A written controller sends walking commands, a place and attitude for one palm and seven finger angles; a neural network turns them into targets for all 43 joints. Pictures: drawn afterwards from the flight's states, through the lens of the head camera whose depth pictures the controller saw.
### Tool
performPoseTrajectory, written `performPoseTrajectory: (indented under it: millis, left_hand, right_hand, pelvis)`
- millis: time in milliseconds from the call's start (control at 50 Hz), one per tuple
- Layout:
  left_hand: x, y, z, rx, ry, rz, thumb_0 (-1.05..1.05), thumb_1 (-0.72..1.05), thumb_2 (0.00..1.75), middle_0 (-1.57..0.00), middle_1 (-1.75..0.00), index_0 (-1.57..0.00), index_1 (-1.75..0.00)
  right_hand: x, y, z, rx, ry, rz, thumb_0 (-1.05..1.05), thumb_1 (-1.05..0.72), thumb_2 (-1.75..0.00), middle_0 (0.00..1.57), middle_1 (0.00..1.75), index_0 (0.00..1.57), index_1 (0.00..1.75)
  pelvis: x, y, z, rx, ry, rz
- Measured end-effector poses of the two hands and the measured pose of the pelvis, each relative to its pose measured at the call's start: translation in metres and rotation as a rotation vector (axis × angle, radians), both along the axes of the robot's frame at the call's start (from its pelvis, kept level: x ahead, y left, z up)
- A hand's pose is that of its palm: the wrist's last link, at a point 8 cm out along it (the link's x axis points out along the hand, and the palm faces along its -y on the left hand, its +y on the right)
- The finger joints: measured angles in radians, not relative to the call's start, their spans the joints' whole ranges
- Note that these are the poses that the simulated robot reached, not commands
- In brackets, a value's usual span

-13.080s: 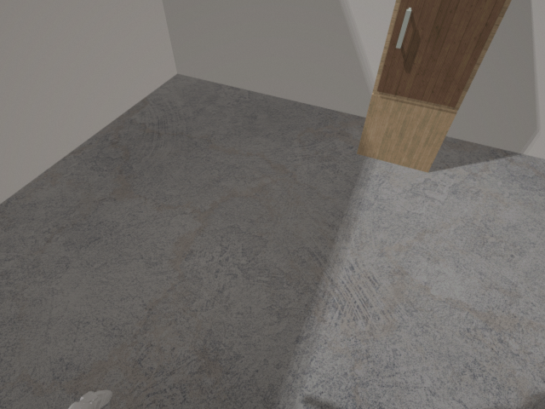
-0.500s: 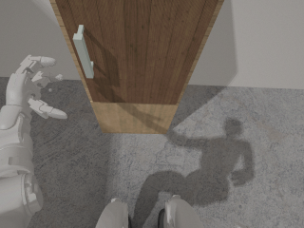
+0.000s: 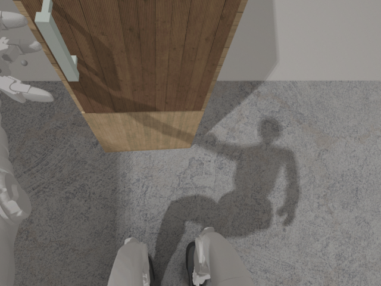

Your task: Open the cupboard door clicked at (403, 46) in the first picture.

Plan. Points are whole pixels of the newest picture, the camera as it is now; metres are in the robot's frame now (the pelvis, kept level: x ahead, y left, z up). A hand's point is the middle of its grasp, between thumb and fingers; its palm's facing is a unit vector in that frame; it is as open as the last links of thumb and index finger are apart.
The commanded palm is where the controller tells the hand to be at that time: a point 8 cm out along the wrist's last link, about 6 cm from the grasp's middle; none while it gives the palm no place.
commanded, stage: move the hooked fingers beside the handle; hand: left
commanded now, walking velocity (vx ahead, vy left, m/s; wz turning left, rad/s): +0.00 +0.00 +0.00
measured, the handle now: (61, 43) +0.57 +0.20 +0.06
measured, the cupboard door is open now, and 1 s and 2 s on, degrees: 0 0 0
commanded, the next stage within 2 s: slide the fingers in behind the handle in 0.92 s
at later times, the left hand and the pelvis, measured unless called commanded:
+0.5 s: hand (24, 70) +0.51 +0.26 +0.06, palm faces -0.04 -1.00 +0.00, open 14.0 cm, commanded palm +0.50 +0.29 +0.06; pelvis +0.01 +0.01 +0.01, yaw +0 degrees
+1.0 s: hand (26, 66) +0.52 +0.25 +0.06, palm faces -0.01 -1.00 -0.01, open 14.0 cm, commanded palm +0.50 +0.29 +0.06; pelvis +0.01 +0.01 +0.01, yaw +0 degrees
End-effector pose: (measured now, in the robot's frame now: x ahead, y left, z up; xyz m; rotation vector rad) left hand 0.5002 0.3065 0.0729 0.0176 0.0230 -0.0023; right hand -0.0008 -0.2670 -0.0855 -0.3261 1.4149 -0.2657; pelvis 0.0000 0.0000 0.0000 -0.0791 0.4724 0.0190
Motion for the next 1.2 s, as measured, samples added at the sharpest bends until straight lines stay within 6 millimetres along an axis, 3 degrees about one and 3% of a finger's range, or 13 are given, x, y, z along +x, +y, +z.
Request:
performPoseTrajectory:
  millis: [100, 220, 340, 480, 580, 740, 880, 1200]
  left_hand:
    - [0.007, -0.002, -0.005, -0.007, 0.014, -0.006, -0.01, -0.50, 0.30, -0.30, -1.20, -0.30, -1.20]
    - [0.000, 0.008, -0.015, -0.001, 0.038, 0.015, -0.01, -0.50, 0.30, -0.30, -1.20, -0.30, -1.20]
    - [-0.009, 0.020, -0.003, 0.010, -0.020, 0.025, -0.01, -0.50, 0.30, -0.30, -1.20, -0.30, -1.20]
    - [-0.007, 0.008, -0.009, -0.012, 0.055, -0.033, -0.01, -0.50, 0.30, -0.30, -1.20, -0.29, -1.20]
    - [0.000, -0.004, -0.013, -0.020, 0.015, -0.018, -0.01, -0.50, 0.30, -0.30, -1.20, -0.30, -1.20]
    - [0.007, -0.002, -0.014, 0.009, 0.024, 0.010, -0.01, -0.50, 0.30, -0.30, -1.20, -0.30, -1.20]
    - [0.002, 0.005, -0.007, 0.015, 0.005, 0.011, -0.01, -0.50, 0.30, -0.30, -1.20, -0.30, -1.20]
    - [0.001, -0.010, -0.016, -0.006, 0.007, 0.003, -0.01, -0.50, 0.30, -0.30, -1.20, -0.30, -1.20]
  right_hand:
    - [-0.004, 0.002, 0.001, 0.001, 0.010, -0.018, 0.01, -0.90, -0.89, 0.20, 0.30, 0.21, 0.30]
    - [-0.003, 0.006, 0.002, 0.012, 0.009, -0.023, 0.00, -0.90, -0.89, 0.20, 0.30, 0.21, 0.30]
    - [0.005, 0.009, 0.005, 0.018, 0.012, -0.008, 0.00, -0.90, -0.89, 0.20, 0.30, 0.21, 0.30]
    - [0.018, 0.011, 0.007, 0.005, -0.009, 0.023, 0.00, -0.90, -0.89, 0.20, 0.30, 0.21, 0.30]
    - [0.022, 0.011, 0.006, -0.007, -0.033, 0.024, 0.00, -0.90, -0.89, 0.20, 0.30, 0.21, 0.30]
    - [0.011, 0.018, 0.001, 0.022, -0.010, -0.009, 0.00, -0.90, -0.89, 0.20, 0.30, 0.21, 0.30]
    - [-0.001, 0.022, 0.000, 0.047, 0.041, -0.023, 0.00, -0.90, -0.89, 0.20, 0.30, 0.21, 0.30]
    - [0.012, 0.003, 0.004, 0.000, 0.003, 0.000, 0.00, -0.90, -0.89, 0.20, 0.30, 0.21, 0.30]
  pelvis:
    - [0.001, 0.000, -0.001, -0.002, 0.012, -0.009]
    - [0.003, 0.002, 0.000, -0.004, 0.013, -0.017]
    - [0.005, 0.005, 0.004, -0.010, 0.003, -0.006]
    - [0.006, 0.010, 0.006, -0.015, -0.003, 0.014]
    - [0.005, 0.013, 0.003, -0.014, 0.003, 0.006]
    - [0.005, 0.012, 0.001, -0.011, 0.003, -0.006]
    - [0.007, 0.010, 0.004, -0.008, 0.005, -0.006]
    - [0.006, 0.005, 0.002, -0.007, 0.003, 0.000]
